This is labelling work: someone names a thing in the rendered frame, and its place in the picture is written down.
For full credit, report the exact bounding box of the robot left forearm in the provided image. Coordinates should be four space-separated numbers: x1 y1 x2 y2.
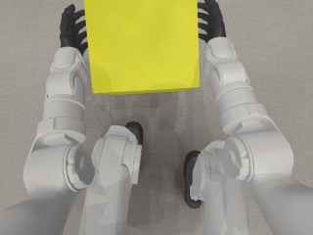
22 46 89 186

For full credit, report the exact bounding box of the right robot upper arm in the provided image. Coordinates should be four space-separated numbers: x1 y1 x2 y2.
222 129 313 235

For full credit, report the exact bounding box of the robot left foot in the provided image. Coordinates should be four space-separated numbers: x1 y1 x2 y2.
124 121 144 146

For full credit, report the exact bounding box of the carton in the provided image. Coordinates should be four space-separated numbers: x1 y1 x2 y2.
83 0 201 95

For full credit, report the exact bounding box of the left robot upper arm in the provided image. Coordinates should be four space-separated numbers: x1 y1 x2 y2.
0 143 95 235

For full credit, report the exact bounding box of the right robot hand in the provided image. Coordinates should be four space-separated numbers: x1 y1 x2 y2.
197 0 226 44

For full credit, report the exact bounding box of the left robot hand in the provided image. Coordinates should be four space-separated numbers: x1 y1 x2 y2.
60 4 88 57

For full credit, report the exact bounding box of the right robot thigh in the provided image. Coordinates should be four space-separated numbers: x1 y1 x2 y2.
195 148 251 235

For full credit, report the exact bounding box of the robot right forearm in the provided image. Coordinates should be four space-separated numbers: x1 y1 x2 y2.
202 36 294 165

